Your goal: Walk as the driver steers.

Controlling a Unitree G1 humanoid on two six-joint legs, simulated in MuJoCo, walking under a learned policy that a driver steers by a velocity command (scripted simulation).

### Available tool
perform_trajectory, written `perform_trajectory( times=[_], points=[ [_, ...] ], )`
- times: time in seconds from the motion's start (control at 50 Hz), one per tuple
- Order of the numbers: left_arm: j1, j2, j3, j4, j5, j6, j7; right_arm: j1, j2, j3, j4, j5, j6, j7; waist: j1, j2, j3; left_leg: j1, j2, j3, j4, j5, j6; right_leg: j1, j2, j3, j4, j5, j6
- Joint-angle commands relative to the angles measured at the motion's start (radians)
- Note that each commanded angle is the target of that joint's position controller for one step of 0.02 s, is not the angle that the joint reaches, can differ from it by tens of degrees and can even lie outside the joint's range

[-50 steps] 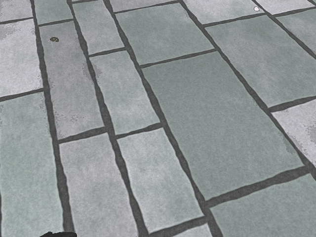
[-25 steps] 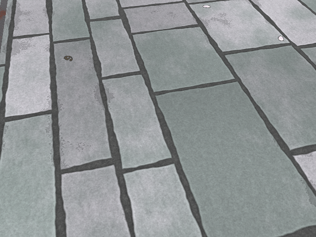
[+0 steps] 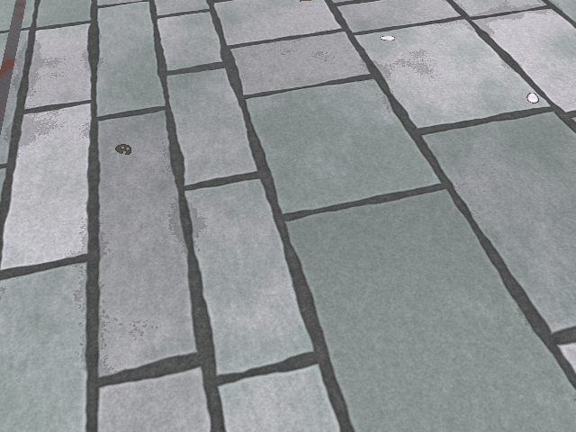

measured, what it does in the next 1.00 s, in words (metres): walks ahead, turning left: left foot, then right foot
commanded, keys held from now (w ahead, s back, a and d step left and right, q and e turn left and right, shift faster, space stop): w+shift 0.08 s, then w+q+shift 0.50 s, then w+shift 0.18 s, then e+shift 0.24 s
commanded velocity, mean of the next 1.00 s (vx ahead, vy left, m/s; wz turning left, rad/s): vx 0.88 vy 0.00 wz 0.37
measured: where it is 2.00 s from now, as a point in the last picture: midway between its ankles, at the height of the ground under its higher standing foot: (248, 283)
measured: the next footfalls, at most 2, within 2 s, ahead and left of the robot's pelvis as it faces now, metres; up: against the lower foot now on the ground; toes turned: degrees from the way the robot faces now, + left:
left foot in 0.30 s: +0.46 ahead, +0.13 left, +0.00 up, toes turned +8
right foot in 0.76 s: +0.90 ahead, +0.07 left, +0.00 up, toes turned +29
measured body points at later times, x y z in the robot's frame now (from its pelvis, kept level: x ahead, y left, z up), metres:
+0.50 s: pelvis +0.40 +0.08 -0.01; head +0.42 +0.08 +0.44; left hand +0.52 +0.36 -0.09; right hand +0.49 -0.17 -0.14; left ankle +0.42 +0.12 -0.74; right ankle +0.44 -0.11 -0.64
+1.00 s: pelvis +0.81 +0.14 +0.00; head +0.85 +0.17 +0.45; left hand +0.70 +0.40 -0.12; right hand +1.12 +0.02 -0.06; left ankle +0.82 +0.29 -0.68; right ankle +0.87 +0.05 -0.74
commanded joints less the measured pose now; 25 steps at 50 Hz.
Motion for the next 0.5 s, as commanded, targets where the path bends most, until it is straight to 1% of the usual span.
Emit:
perform_trajectory(
  times=[0.02,0.06,0.08,0.1,0.14,0.18,0.2,0.22,0.24,0.26,0.28,0.3,0.32,0.34,0.36,0.38,0.4,0.42,0.44,0.46,0.48,0.5],
  points=[
    [-0.003,0.107,0.011,-0.039,0.004,-0.009,0.009,-0.074,-0.038,-0.004,-0.092,-0.009,0.008,0.0,-0.034,-0.099,0.178,-0.302,0.053,-0.041,-0.081,0.138,-0.034,0.041,-0.25,0.299,-0.309,-0.048,-0.173],
    [0.019,0.113,0.01,-0.034,0.0,-0.016,0.025,-0.174,-0.037,-0.001,-0.133,-0.015,0.009,0.003,-0.02,-0.08,0.204,-0.225,0.027,-0.004,-0.255,0.257,-0.044,-0.021,-0.219,0.202,-0.346,0.096,-0.157],
    [0.038,0.117,0.009,-0.03,-0.004,-0.021,0.032,-0.219,-0.03,0.003,-0.151,-0.012,0.006,0.008,-0.009,-0.081,0.207,-0.167,0.012,0.017,-0.335,0.317,-0.041,-0.037,-0.209,0.164,-0.371,0.142,-0.148],
    [0.053,0.131,0.011,-0.024,-0.008,-0.025,0.038,-0.249,-0.024,0.006,-0.163,-0.003,0.005,0.015,-0.006,-0.089,0.211,-0.126,-0.001,0.031,-0.411,0.366,-0.031,-0.018,-0.213,0.119,-0.401,0.176,-0.136],
    [0.091,0.141,0.012,-0.009,-0.013,-0.029,0.043,-0.309,-0.023,0.009,-0.183,0.011,0.007,0.031,0.007,-0.08,0.231,-0.079,-0.024,0.043,-0.535,0.419,-0.006,0.065,-0.227,0.041,-0.439,0.227,-0.112],
    [0.124,0.142,0.014,0.0,-0.007,-0.02,0.043,-0.361,-0.022,0.008,-0.206,0.021,0.008,0.051,0.019,-0.073,0.248,-0.072,-0.056,0.05,-0.623,0.395,0.02,0.187,-0.244,-0.033,-0.419,0.303,-0.084],
    [0.125,0.151,0.015,-0.003,-0.001,-0.015,0.042,-0.37,-0.026,0.005,-0.218,0.025,0.007,0.061,0.014,-0.083,0.242,-0.045,-0.081,0.069,-0.65,0.364,0.036,0.241,-0.252,-0.064,-0.385,0.434,-0.072],
    [0.123,0.171,0.02,-0.008,0.009,-0.01,0.042,-0.376,-0.036,0.0,-0.233,0.028,0.008,0.069,0.003,-0.116,0.218,0.001,-0.115,0.103,-0.65,0.32,0.051,0.291,-0.265,-0.086,-0.329,0.672,-0.062],
    [0.125,0.192,0.026,-0.013,0.022,-0.003,0.046,-0.372,-0.057,-0.009,-0.248,0.031,0.011,0.073,-0.016,-0.161,0.178,0.049,-0.156,0.142,-0.626,0.252,0.068,0.348,-0.278,-0.103,-0.244,0.967,-0.052],
    [0.125,0.21,0.033,-0.02,0.035,0.008,0.052,-0.331,-0.087,-0.022,-0.253,0.033,0.018,0.073,-0.054,-0.216,0.124,0.11,-0.2,0.177,-0.593,0.167,0.086,0.403,-0.288,-0.116,-0.119,1.254,-0.044],
    [0.108,0.231,0.04,-0.027,0.047,0.021,0.058,-0.187,-0.134,-0.044,-0.226,0.036,0.027,0.071,-0.136,-0.26,0.039,0.264,-0.231,0.184,-0.565,0.1,0.112,0.407,-0.297,-0.12,0.085,1.45,-0.038],
    [0.049,0.243,0.043,-0.051,0.045,0.031,0.061,0.07,-0.199,-0.075,-0.155,0.032,0.039,0.062,-0.258,-0.249,-0.072,0.576,-0.244,0.164,-0.613,0.115,0.146,0.282,-0.274,-0.136,0.383,1.483,-0.019],
    [0.04,0.208,0.031,-0.089,0.047,0.018,0.065,0.262,-0.271,-0.096,-0.105,0.019,0.057,0.041,-0.287,-0.087,-0.174,0.961,-0.106,-0.123,-0.575,-0.1,0.184,-0.088,-0.215,-0.095,0.754,1.018,0.004],
    [0.164,0.02,-0.023,-0.123,0.01,-0.036,0.027,0.229,-0.313,-0.105,-0.117,0.018,0.047,0.042,-0.124,0.278,-0.31,1.296,0.164,-0.782,-0.817,-0.501,0.417,-0.548,0.024,0.063,1.152,-0.089,0.062],
    [0.014,0.16,0.006,-0.165,-0.024,-0.093,0.019,0.267,-0.214,-0.088,-0.095,-0.002,0.044,0.032,-0.197,0.149,-0.322,1.274,0.136,-0.936,-0.992,-0.627,0.343,-0.643,-0.001,0.237,1.165,-0.061,-0.012],
    [-0.107,0.179,0.01,-0.218,-0.053,-0.109,0.023,0.252,-0.182,-0.077,-0.095,-0.02,0.032,0.029,-0.182,0.092,-0.167,1.14,0.112,-0.809,-0.999,-0.484,0.287,-0.674,-0.045,0.227,1.129,-0.038,-0.041],
    [-0.193,0.159,0.004,-0.249,-0.036,-0.117,0.033,0.181,-0.154,-0.063,-0.106,-0.027,0.018,0.038,-0.125,-0.099,-0.05,0.912,0.071,-0.699,-1.019,-0.308,0.256,-0.621,-0.076,0.219,1.042,-0.004,-0.052],
    [-0.179,0.146,0.01,-0.249,-0.017,-0.109,0.037,0.105,-0.129,-0.053,-0.122,-0.029,0.01,0.038,-0.056,-0.12,-0.017,0.747,0.034,-0.604,-1.015,-0.223,0.259,-0.55,-0.108,0.223,0.964,0.012,-0.044],
    [-0.135,0.136,0.012,-0.246,-0.007,-0.091,0.034,0.049,-0.113,-0.044,-0.14,-0.031,0.013,0.033,-0.001,-0.098,0.034,0.609,-0.019,-0.537,-1.034,-0.195,0.257,-0.491,-0.127,0.225,0.918,0.01,-0.028],
    [-0.116,0.134,0.017,-0.249,0.0,-0.074,0.033,0.025,-0.102,-0.04,-0.147,-0.018,0.019,0.028,0.026,-0.067,0.073,0.523,-0.048,-0.494,-1.05,-0.188,0.257,-0.476,-0.135,0.208,0.87,-0.006,-0.007],
    [-0.12,0.131,0.019,-0.259,0.006,-0.063,0.035,0.026,-0.101,-0.036,-0.147,-0.005,0.022,0.02,0.04,-0.057,0.11,0.441,-0.058,-0.466,-1.066,-0.19,0.258,-0.467,-0.146,0.189,0.815,-0.02,0.016],
    [-0.162,0.135,0.018,-0.283,0.015,-0.056,0.039,0.037,-0.107,-0.036,-0.15,0.002,0.022,0.01,0.036,-0.051,0.147,0.36,-0.07,-0.439,-1.087,-0.178,0.259,-0.458,-0.149,0.168,0.738,0.017,0.041]
  ],
)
